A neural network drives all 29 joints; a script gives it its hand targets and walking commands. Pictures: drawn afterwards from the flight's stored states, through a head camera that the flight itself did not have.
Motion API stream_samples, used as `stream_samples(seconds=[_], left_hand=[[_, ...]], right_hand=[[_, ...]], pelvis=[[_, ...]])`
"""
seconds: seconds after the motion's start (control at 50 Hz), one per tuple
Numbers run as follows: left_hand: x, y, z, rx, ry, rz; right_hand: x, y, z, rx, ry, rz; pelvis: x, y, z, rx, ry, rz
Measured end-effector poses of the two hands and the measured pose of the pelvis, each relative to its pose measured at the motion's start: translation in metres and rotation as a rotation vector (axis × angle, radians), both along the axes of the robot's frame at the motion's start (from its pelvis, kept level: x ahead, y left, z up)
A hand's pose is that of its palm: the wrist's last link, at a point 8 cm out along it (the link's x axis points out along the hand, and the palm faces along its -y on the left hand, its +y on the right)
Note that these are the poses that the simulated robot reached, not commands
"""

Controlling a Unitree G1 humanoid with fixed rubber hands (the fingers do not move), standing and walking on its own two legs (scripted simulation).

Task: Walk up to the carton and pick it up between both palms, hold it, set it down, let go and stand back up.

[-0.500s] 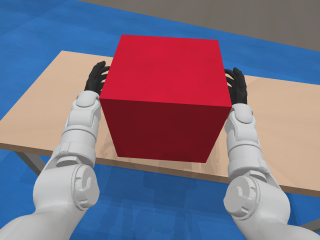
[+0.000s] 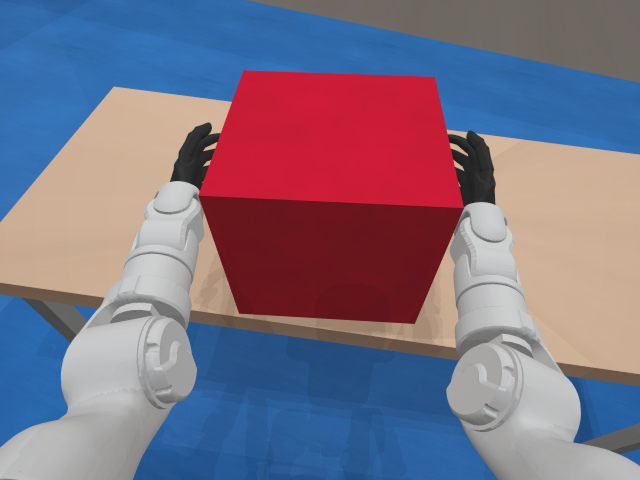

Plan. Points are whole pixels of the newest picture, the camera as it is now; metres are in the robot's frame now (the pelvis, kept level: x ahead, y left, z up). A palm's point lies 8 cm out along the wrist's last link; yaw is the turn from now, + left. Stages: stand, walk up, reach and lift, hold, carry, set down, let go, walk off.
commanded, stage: set down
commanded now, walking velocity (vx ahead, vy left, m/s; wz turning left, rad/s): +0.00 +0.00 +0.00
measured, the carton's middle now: (331, 201) +0.49 -0.02 +0.06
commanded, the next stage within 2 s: none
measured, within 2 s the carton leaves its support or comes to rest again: rests again in 0.64 s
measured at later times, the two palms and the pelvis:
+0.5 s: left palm (204, 190) +0.47 +0.15 +0.09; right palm (473, 209) +0.44 -0.20 +0.10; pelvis +0.00 +0.00 +0.00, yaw -1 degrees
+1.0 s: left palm (206, 194) +0.47 +0.15 +0.08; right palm (470, 220) +0.43 -0.20 +0.09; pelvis +0.00 +0.00 +0.00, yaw -1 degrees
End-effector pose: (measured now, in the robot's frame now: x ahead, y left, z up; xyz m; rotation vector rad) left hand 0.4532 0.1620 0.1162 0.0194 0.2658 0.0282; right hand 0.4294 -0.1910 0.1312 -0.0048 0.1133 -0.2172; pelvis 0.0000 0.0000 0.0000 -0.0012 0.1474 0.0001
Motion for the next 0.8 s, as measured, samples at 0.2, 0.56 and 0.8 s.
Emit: stream_samples(seconds=[0.2, 0.56, 0.8], left_hand=[[0.007, -0.004, -0.001, -0.004, 0.013, -0.014], [0.017, -0.011, -0.029, 0.006, 0.046, -0.020], [0.019, -0.013, -0.032, 0.004, 0.025, -0.019]], right_hand=[[0.001, -0.004, -0.004, 0.011, 0.013, -0.016], [0.010, -0.011, -0.033, -0.002, 0.052, -0.018], [0.010, -0.012, -0.041, -0.020, 0.042, -0.018]], pelvis=[[-0.001, 0.002, 0.000, 0.002, 0.025, -0.008], [0.003, 0.000, -0.003, 0.006, 0.094, -0.022], [0.001, -0.003, -0.004, 0.011, 0.123, -0.018]])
